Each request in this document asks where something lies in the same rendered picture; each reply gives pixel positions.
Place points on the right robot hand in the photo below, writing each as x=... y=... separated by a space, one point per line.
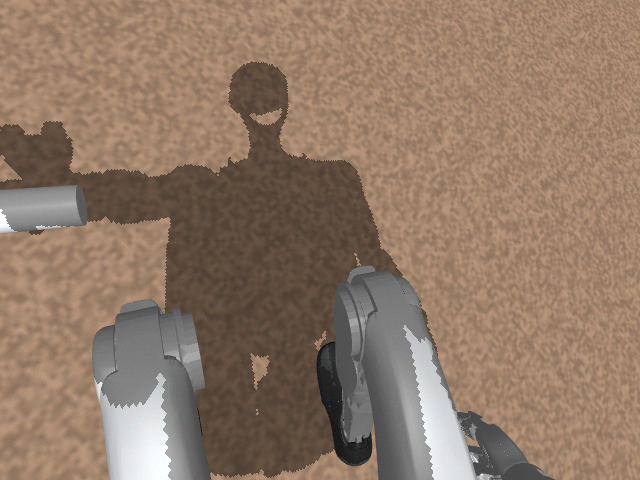
x=496 y=452

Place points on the right robot foot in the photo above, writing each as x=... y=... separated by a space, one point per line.
x=353 y=454

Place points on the can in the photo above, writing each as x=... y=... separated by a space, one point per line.
x=40 y=208

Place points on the right robot arm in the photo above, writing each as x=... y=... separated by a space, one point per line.
x=525 y=471

